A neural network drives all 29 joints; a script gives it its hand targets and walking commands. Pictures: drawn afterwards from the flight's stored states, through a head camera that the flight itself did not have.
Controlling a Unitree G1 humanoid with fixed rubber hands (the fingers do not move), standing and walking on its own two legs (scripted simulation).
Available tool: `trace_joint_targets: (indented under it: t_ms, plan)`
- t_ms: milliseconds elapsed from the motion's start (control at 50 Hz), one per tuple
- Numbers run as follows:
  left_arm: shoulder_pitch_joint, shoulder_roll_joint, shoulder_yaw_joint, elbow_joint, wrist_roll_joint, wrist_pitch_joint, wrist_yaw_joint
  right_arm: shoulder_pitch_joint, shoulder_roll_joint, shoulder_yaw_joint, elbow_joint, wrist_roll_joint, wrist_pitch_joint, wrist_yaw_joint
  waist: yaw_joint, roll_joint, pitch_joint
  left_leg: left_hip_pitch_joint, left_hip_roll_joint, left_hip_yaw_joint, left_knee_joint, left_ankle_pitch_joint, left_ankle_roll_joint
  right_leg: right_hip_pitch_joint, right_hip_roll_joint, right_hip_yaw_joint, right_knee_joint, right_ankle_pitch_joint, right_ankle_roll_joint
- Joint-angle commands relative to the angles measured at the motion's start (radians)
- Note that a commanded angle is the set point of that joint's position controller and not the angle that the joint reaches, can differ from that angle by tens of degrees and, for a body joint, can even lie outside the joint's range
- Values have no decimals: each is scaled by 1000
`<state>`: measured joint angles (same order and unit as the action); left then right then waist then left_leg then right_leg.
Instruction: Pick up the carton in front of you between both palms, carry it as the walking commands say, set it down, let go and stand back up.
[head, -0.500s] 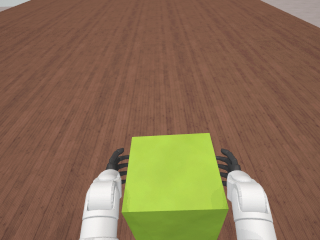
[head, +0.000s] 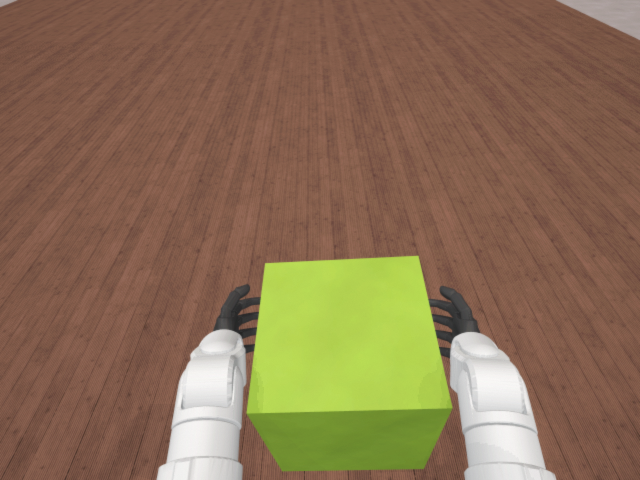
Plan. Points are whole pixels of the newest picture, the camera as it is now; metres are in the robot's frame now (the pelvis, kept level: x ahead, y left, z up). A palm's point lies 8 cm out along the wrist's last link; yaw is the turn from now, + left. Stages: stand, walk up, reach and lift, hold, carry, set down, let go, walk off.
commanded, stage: carry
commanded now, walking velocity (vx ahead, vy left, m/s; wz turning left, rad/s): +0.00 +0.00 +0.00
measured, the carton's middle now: (346, 369) +0.31 -0.01 -0.04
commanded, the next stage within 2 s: hold in 0.02 s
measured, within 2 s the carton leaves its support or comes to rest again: neither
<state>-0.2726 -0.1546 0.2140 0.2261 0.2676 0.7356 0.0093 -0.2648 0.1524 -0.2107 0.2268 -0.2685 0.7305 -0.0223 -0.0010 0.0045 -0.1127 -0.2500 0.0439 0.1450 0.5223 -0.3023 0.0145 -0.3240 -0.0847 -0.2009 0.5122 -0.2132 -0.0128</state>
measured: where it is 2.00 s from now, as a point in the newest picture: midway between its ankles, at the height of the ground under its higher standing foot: outside the picture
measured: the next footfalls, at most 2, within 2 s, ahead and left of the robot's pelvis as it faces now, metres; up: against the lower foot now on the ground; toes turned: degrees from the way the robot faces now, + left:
none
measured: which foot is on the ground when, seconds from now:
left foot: down 0.00-1.00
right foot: down 0.00-1.00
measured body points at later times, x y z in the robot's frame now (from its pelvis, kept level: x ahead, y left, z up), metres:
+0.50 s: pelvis -0.03 -0.01 +0.01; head -0.08 -0.02 +0.45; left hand +0.27 +0.15 +0.05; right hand +0.28 -0.15 +0.05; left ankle -0.02 +0.10 -0.74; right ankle +0.03 -0.12 -0.73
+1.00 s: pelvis -0.06 -0.02 -0.04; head +0.09 -0.01 +0.39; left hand +0.31 +0.17 -0.09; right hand +0.34 -0.13 -0.10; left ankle -0.02 +0.10 -0.74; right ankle +0.03 -0.11 -0.74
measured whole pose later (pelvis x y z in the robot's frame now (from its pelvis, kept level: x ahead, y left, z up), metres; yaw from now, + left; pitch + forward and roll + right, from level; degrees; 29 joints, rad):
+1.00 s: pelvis -0.06 -0.02 -0.04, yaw +4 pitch +12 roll +0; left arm -0.61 -0.19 0.54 0.57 0.44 0.27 -0.04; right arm -0.62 0.18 -0.50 0.59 -0.43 0.27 0.01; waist 0.02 0.01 0.13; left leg -0.71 -0.03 -0.03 0.82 -0.31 0.00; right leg -0.75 0.02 -0.01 0.79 -0.24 -0.03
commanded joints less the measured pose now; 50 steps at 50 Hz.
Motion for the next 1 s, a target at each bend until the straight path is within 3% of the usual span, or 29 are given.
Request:
trace_joint_targets:
  t_ms: [0, 20, 40, 60, 80, 100, 140, 160, 280, 440, 560, 620, 720, 800, 880, 980]
  plan:
    - [-462, -908, -540, -39, -250, -34, -220, -501, 898, 549, -62, 265, -34, 237, 0, -5, -230, 19, 117, -104, -91, 195, 10, 141, -101, 114, -62, 168, 0]
    - [-373, -938, -516, -42, -256, -30, -231, -405, 927, 539, -87, 267, -25, 244, 0, 43, -113, 74, -106, -250, -152, 453, 13, 368, 170, 257, -100, 362, -22]
    - [-399, -928, -519, -72, -237, -47, -224, -431, 901, 541, -111, 256, -37, 242, 8, 39, -166, 77, -96, -267, -146, 513, 6, 431, 155, 284, -95, 441, -24]
    - [-383, -905, -506, -64, -228, -48, -225, -421, 894, 533, -118, 244, -34, 240, 5, 0, -174, 135, -97, -264, -161, 471, 10, 427, 158, 279, -104, 409, -12]
    - [-399, -905, -513, -77, -226, -50, -224, -416, 884, 526, -110, 236, -38, 240, 3, 36, -152, 110, -101, -258, -165, 477, -1, 442, 158, 279, -104, 425, -11]
    - [-408, -912, -515, -59, -228, -55, -223, -427, 889, 523, -104, 238, -42, 236, -6, 29, -166, 111, -101, -261, -172, 460, 0, 466, 163, 281, -107, 421, -11]
    - [-378, -895, -484, -31, -203, -60, -218, -449, 883, 532, -118, 247, -46, 241, 15, 43, -157, 190, -105, -255, -190, 384, 5, 411, 164, 277, -125, 340, -1]
    - [-394, -898, -478, -30, -203, -63, -220, -462, 895, 547, -107, 250, -47, 246, 21, 12, -142, 173, -105, -254, -191, 366, 6, 404, 166, 279, -130, 311, 2]
    - [-466, -917, -472, 16, -211, -63, -244, -476, 902, 493, -40, 217, -47, 248, -8, 6, -89, 95, -94, -251, -212, 202, 12, 422, 160, 277, -148, 175, -11]
    - [-536, -946, -419, 93, -189, -72, -271, -559, 935, 460, 22, 207, -47, 280, 3, 15, -43, 11, -84, -247, -236, 17, 34, 440, 151, 272, -151, 35, -10]
    - [-746, -915, -267, 259, -106, -125, -292, -773, 967, 343, 189, 165, -77, 299, 16, -14, -2, 15, -97, -221, -155, -118, 52, 331, 122, 315, -157, -247, 2]
    - [-837, -853, -147, 350, -36, -157, -282, -844, 951, 234, 309, 107, -106, 275, 25, -46, 36, 16, -110, -213, -105, -128, 51, 263, 108, 335, -162, -332, -1]
    - [-820, -709, 73, 455, 113, -202, -224, -827, 776, -13, 439, -51, -162, 209, 31, -13, 99, -114, -112, -218, -64, -122, 49, 212, 131, 321, -82, -271, -5]
    - [-769, -598, 144, 445, 163, -280, -195, -758, 623, -121, 454, -140, -257, 181, 11, -3, 48, -230, -127, -212, 15, -57, 35, 73, 154, 291, 21, -126, -13]
    - [-744, -613, 86, 431, 130, -403, -183, -743, 616, -73, 450, -129, -394, 167, 8, 4, -87, -354, -151, -205, 120, 57, 18, -40, 182, 271, 145, 47, -14]
    - [-776, -749, -127, 410, 19, -576, -188, -802, 745, 172, 423, -14, -570, 174, 27, 2, -420, -502, -174, -202, 286, 198, -9, -115, 198, 281, 322, 224, -6]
